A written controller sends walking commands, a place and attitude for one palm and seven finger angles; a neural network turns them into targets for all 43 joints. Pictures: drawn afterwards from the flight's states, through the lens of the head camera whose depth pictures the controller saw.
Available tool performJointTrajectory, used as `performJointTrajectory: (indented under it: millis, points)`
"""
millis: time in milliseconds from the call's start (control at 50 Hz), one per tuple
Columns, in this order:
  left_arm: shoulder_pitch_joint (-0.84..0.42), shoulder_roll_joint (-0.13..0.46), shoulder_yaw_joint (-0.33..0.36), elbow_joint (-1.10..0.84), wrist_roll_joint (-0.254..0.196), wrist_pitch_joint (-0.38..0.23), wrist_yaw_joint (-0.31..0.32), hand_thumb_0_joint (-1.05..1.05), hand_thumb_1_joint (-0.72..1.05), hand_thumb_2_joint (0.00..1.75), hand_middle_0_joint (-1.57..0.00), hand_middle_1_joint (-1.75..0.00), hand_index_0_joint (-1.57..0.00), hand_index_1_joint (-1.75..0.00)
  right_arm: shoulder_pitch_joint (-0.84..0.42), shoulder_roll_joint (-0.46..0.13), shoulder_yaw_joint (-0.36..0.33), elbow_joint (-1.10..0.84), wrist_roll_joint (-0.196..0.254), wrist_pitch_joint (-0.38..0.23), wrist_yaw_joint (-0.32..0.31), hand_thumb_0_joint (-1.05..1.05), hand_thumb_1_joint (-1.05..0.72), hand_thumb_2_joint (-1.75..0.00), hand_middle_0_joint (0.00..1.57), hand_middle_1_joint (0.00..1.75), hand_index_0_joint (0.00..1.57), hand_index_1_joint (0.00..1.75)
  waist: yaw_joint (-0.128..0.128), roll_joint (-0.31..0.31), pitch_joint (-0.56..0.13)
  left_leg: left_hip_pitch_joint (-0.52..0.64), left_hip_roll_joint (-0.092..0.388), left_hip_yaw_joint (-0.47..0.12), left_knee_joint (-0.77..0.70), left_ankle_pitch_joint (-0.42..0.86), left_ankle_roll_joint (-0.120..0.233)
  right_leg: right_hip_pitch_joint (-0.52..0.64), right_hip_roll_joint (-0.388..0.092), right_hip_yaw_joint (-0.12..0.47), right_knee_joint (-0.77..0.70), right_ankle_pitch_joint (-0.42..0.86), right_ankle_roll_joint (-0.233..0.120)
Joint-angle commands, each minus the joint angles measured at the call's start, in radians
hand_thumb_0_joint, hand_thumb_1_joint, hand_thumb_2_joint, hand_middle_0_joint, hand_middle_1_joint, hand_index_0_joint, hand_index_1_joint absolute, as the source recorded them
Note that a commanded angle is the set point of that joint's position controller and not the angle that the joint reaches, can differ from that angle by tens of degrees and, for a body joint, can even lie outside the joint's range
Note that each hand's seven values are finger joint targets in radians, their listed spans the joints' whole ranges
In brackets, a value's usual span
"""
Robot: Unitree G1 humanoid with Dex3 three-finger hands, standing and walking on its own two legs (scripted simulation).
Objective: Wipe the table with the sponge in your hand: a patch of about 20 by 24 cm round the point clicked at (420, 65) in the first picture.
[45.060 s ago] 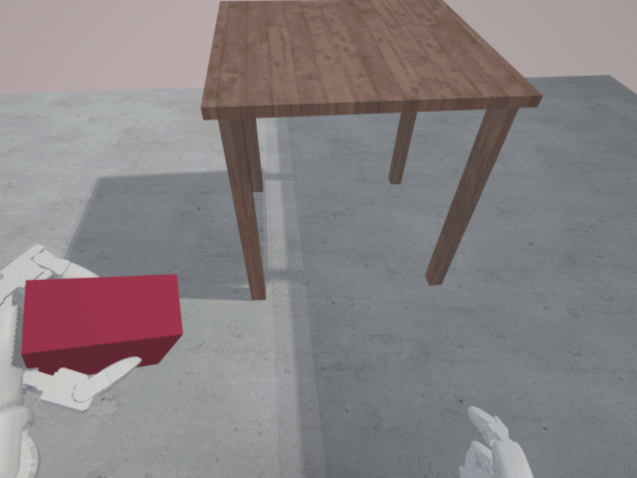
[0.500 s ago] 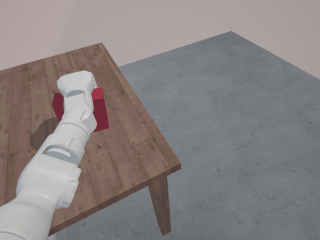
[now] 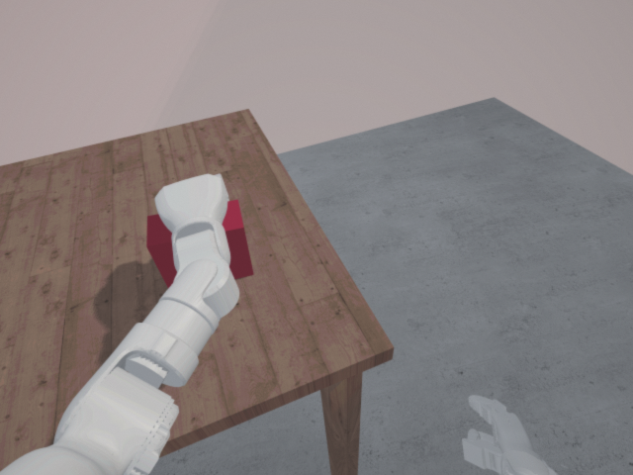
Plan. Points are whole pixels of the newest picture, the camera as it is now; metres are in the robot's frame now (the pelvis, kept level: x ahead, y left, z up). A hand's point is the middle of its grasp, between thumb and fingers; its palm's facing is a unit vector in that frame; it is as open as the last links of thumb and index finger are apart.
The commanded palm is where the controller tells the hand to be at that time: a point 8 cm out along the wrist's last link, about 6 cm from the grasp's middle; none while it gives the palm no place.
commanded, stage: wipe back along the third lane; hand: left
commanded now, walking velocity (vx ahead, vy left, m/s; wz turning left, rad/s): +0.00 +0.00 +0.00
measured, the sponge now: (206, 256) +0.40 +0.20 +0.07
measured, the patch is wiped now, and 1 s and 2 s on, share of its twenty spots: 0.95 0.95 0.95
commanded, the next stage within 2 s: none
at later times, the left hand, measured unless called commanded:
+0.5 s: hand (206, 250) +0.36 +0.18 +0.13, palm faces +0.16 -0.09 -0.98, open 10.1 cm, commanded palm +0.30 +0.16 +0.15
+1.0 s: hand (217, 277) +0.32 +0.15 +0.12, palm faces +0.16 -0.08 -0.98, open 10.1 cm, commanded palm +0.26 +0.13 +0.15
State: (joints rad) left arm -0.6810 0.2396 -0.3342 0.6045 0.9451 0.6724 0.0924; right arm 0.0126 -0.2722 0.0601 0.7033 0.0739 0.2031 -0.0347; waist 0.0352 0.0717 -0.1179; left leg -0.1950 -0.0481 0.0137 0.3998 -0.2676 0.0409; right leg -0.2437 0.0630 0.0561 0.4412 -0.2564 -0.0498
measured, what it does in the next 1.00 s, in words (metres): stands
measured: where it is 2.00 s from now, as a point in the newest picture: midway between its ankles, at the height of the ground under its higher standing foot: outside the picture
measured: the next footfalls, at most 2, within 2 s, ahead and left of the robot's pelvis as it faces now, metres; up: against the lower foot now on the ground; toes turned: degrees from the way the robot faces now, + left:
none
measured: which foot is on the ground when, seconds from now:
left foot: down 0.00-1.00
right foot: down 0.00-1.00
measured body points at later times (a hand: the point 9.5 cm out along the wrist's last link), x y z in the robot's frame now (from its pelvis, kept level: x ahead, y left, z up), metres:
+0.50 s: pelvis +0.01 +0.02 -0.01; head -0.02 -0.03 +0.44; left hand +0.35 +0.18 +0.18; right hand +0.24 -0.18 -0.10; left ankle -0.04 +0.09 -0.74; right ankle -0.02 -0.09 -0.74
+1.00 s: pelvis -0.02 +0.00 -0.01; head -0.06 -0.05 +0.44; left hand +0.30 +0.15 +0.18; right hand +0.20 -0.19 -0.10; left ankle -0.04 +0.09 -0.74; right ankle -0.02 -0.09 -0.74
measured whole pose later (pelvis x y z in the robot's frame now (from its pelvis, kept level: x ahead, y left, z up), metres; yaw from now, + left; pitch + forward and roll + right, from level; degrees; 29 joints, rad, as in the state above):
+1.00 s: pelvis -0.02 +0.00 -0.01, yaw +1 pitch -2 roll +1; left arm -0.42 0.22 -0.50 0.16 0.97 0.78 0.09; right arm 0.00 -0.26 0.08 0.69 0.08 0.27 0.06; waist 0.08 0.10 -0.07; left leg -0.16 -0.06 0.01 0.48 -0.29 0.04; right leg -0.22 0.05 0.05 0.53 -0.29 -0.05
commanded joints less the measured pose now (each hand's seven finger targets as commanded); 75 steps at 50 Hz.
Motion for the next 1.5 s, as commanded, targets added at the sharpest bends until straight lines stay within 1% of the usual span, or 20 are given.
performJointTrajectory:
  millis: [0,120,280,340,420,540,620,740,820,940,1020,1100,1120,1140,1220,1240,1320,1340,1420,1480]
  points:
    - [-0.157,0.095,-0.004,-0.122,0.025,0.000,-0.047,0.00,0.10,1.30,-1.20,-1.60,-1.20,-1.60,-0.143,-0.097,-0.029,-0.153,0.000,-0.039,-0.002,0.00,-0.90,-0.90,0.20,0.30,0.20,0.30,0.013,-0.156,-0.196,0.019,-0.005,0.004,0.002,0.376,-0.008,0.198,-0.026,0.023,0.007,0.467,-0.017]
    - [-0.128,0.006,-0.082,-0.244,0.025,0.019,-0.061,0.00,0.10,1.30,-1.20,-1.60,-1.20,-1.60,-0.177,-0.088,-0.030,-0.176,0.002,-0.034,0.026,0.00,-0.90,-0.90,0.20,0.30,0.20,0.30,0.017,-0.095,-0.199,0.055,0.000,-0.010,0.022,0.469,-0.017,0.183,-0.020,0.013,0.027,0.502,-0.033]
    - [0.074,-0.008,-0.092,-0.387,-0.013,0.077,-0.065,0.00,0.10,1.30,-1.20,-1.60,-1.20,-1.60,-0.209,-0.087,-0.029,-0.190,0.006,-0.036,0.069,0.00,-0.90,-0.90,0.20,0.30,0.20,0.30,0.043,-0.170,-0.238,0.068,0.000,-0.011,0.070,0.579,-0.012,0.240,-0.022,0.006,0.076,0.644,-0.018]
    - [0.079,-0.026,-0.119,-0.418,-0.017,0.097,-0.074,0.00,0.10,1.30,-1.20,-1.60,-1.20,-1.60,-0.224,-0.087,-0.024,-0.185,0.011,-0.028,0.076,0.00,-0.90,-0.90,0.20,0.30,0.20,0.30,0.032,-0.189,-0.174,0.057,0.008,-0.019,0.063,0.542,-0.011,0.202,-0.018,-0.002,0.075,0.583,-0.019]
    - [0.111,-0.037,-0.132,-0.516,-0.015,0.102,-0.085,0.00,0.10,1.30,-1.20,-1.60,-1.20,-1.60,-0.242,-0.082,-0.027,-0.205,0.010,-0.024,0.091,0.00,-0.90,-0.90,0.20,0.30,0.20,0.30,0.045,-0.162,-0.188,0.074,0.010,-0.029,0.071,0.576,-0.010,0.200,-0.014,-0.005,0.080,0.559,-0.023]
    - [0.072,-0.038,-0.157,-0.542,0.002,0.101,-0.078,0.00,0.10,1.30,-1.20,-1.60,-1.20,-1.60,-0.240,-0.079,-0.018,-0.196,0.013,-0.005,0.095,0.00,-0.90,-0.90,0.20,0.30,0.20,0.30,0.032,-0.146,-0.121,0.053,0.016,-0.035,0.050,0.448,-0.015,0.139,-0.008,-0.015,0.076,0.401,-0.031]
    - [0.086,-0.014,-0.127,-0.562,-0.003,0.092,-0.065,0.00,0.10,1.30,-1.20,-1.60,-1.20,-1.60,-0.245,-0.079,-0.021,-0.200,0.009,0.003,0.097,0.00,-0.90,-0.90,0.20,0.30,0.20,0.30,0.048,-0.137,-0.139,0.046,0.014,-0.039,0.042,0.400,-0.016,0.147,-0.001,-0.006,0.065,0.349,-0.037]
    - [0.086,-0.060,-0.176,-0.569,-0.003,0.085,-0.052,0.00,0.10,1.30,-1.20,-1.60,-1.20,-1.60,-0.258,-0.073,-0.017,-0.205,0.011,0.017,0.096,0.00,-0.90,-0.90,0.20,0.30,0.20,0.30,0.039,-0.127,-0.102,0.029,0.018,-0.038,0.026,0.313,-0.015,0.122,-0.007,-0.015,0.058,0.254,-0.035]
    - [0.098,-0.019,-0.129,-0.568,-0.010,0.085,-0.042,0.00,0.10,1.30,-1.20,-1.60,-1.20,-1.60,-0.261,-0.079,-0.020,-0.206,0.009,0.019,0.093,0.00,-0.90,-0.90,0.20,0.30,0.20,0.30,0.050,-0.136,-0.102,0.009,0.013,-0.039,0.016,0.271,-0.012,0.136,-0.001,0.008,0.039,0.224,-0.038]
    - [0.054,-0.058,-0.176,-0.543,-0.008,0.091,-0.043,0.00,0.10,1.30,-1.20,-1.60,-1.20,-1.60,-0.269,-0.075,-0.016,-0.200,0.013,0.017,0.084,0.00,-0.90,-0.90,0.20,0.30,0.20,0.30,0.033,-0.145,-0.073,-0.001,0.010,-0.028,0.006,0.194,-0.003,0.117,-0.013,0.004,0.019,0.146,-0.028]
    - [0.091,-0.047,-0.155,-0.537,-0.020,0.091,-0.044,0.00,0.10,1.30,-1.20,-1.60,-1.20,-1.60,-0.273,-0.077,-0.022,-0.202,0.012,0.011,0.087,0.00,-0.90,-0.90,0.20,0.30,0.20,0.30,0.045,-0.151,-0.081,-0.013,0.005,-0.029,0.003,0.174,0.000,0.136,-0.008,0.017,0.007,0.128,-0.028]
    - [0.183,-0.076,-0.188,-0.575,-0.030,0.091,-0.051,0.00,0.10,1.30,-1.20,-1.60,-1.20,-1.60,-0.279,-0.070,-0.023,-0.211,0.015,0.000,0.100,0.00,-0.90,-0.90,0.20,0.30,0.20,0.30,0.050,-0.180,-0.097,-0.006,-0.004,-0.016,0.019,0.205,0.008,0.170,-0.015,0.023,0.014,0.186,-0.016]
    - [0.191,-0.030,-0.136,-0.570,-0.035,0.087,-0.049,0.00,0.10,1.30,-1.20,-1.60,-1.20,-1.60,-0.281,-0.080,-0.026,-0.209,0.013,0.001,0.096,0.00,-0.90,-0.90,0.20,0.30,0.20,0.30,0.051,-0.182,-0.094,-0.017,-0.001,-0.022,0.016,0.198,0.003,0.175,-0.011,0.040,0.008,0.186,-0.021]
    - [0.165,-0.076,-0.190,-0.568,-0.029,0.089,-0.050,0.00,0.10,1.30,-1.20,-1.60,-1.20,-1.60,-0.280,-0.075,-0.021,-0.205,0.015,0.000,0.096,0.00,-0.90,-0.90,0.20,0.30,0.20,0.30,0.038,-0.181,-0.087,-0.015,-0.003,-0.016,0.019,0.198,0.005,0.165,-0.017,0.030,0.016,0.192,-0.016]
    - [0.204,-0.003,-0.115,-0.579,-0.037,0.085,-0.048,0.00,0.10,1.30,-1.20,-1.60,-1.20,-1.60,-0.279,-0.083,-0.025,-0.201,0.013,-0.006,0.092,0.00,-0.90,-0.90,0.20,0.30,0.20,0.30,0.046,-0.187,-0.057,-0.019,-0.003,-0.020,0.019,0.199,0.005,0.165,-0.012,0.060,-0.001,0.210,-0.017]
    - [0.186,-0.055,-0.174,-0.588,-0.035,0.088,-0.050,0.00,0.10,1.30,-1.20,-1.60,-1.20,-1.60,-0.281,-0.075,-0.019,-0.205,0.015,-0.009,0.093,0.00,-0.90,-0.90,0.20,0.30,0.20,0.30,0.037,-0.184,-0.048,-0.020,-0.006,-0.011,0.024,0.201,0.009,0.161,-0.020,0.046,0.004,0.219,-0.010]
    - [0.239,-0.007,-0.129,-0.612,-0.031,0.079,-0.052,0.00,0.10,1.30,-1.20,-1.60,-1.20,-1.60,-0.280,-0.081,-0.023,-0.206,0.014,-0.013,0.095,0.00,-0.90,-0.90,0.20,0.30,0.20,0.30,0.046,-0.164,-0.072,-0.010,-0.009,-0.015,0.032,0.234,0.006,0.181,-0.013,0.070,0.012,0.279,-0.016]
    - [0.233,-0.052,-0.176,-0.611,-0.027,0.079,-0.053,0.00,0.10,1.30,-1.20,-1.60,-1.20,-1.60,-0.277,-0.073,-0.018,-0.206,0.016,-0.013,0.097,0.00,-0.90,-0.90,0.20,0.30,0.20,0.30,0.038,-0.175,-0.073,-0.009,-0.010,-0.012,0.037,0.246,0.007,0.183,-0.019,0.055,0.023,0.302,-0.012]
    - [0.306,-0.013,-0.137,-0.655,-0.031,0.069,-0.052,0.00,0.10,1.30,-1.20,-1.60,-1.20,-1.60,-0.275,-0.076,-0.023,-0.215,0.016,-0.016,0.106,0.00,-0.90,-0.90,0.20,0.30,0.20,0.30,0.050,-0.166,-0.107,-0.004,-0.012,-0.016,0.048,0.287,0.005,0.218,-0.014,0.083,0.035,0.388,-0.015]
    - [0.343,-0.036,-0.163,-0.675,-0.035,0.069,-0.051,0.00,0.10,1.30,-1.20,-1.60,-1.20,-1.60,-0.279,-0.068,-0.019,-0.218,0.018,-0.018,0.110,0.00,-0.90,-0.90,0.20,0.30,0.20,0.30,0.045,-0.195,-0.087,-0.011,-0.013,-0.007,0.056,0.295,0.006,0.224,-0.023,0.079,0.043,0.447,-0.003]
